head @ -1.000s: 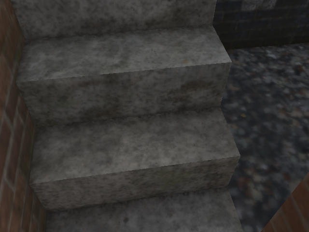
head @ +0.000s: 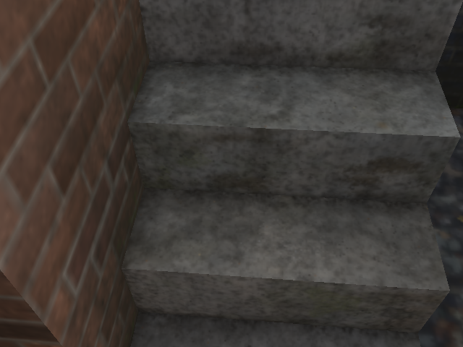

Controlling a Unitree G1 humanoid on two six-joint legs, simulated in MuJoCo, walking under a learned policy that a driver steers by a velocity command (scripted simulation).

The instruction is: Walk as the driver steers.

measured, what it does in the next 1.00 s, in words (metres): stands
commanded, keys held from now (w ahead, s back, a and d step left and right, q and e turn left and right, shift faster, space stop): w+e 0.40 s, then w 0.60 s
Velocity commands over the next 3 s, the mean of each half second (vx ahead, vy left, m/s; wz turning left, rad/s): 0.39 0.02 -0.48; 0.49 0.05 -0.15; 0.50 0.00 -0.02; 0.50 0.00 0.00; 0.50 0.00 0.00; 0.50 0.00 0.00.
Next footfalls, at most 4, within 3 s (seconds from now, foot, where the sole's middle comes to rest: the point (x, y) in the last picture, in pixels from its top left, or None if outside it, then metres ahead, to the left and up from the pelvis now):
none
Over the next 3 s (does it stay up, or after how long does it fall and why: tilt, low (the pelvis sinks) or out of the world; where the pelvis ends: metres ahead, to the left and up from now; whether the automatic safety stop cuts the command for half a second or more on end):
stays up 0.00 0.00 0.00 its command is cut before an obstacle from the start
